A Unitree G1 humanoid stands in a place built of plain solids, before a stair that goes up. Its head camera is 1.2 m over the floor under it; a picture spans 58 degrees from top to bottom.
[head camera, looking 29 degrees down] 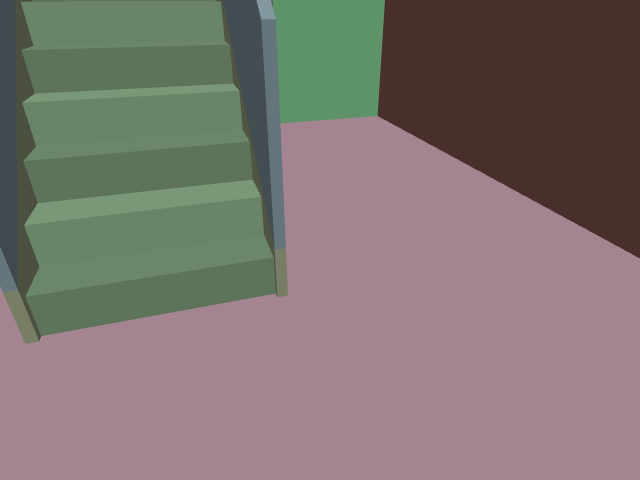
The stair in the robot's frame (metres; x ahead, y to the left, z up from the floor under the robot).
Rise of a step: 0.20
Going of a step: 0.23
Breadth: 0.98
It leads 17 degrees to the left of straight ahead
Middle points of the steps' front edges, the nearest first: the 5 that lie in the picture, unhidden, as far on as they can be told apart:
1.50 0.67 0.20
1.72 0.74 0.40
1.94 0.81 0.60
2.15 0.88 0.80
2.37 0.95 0.99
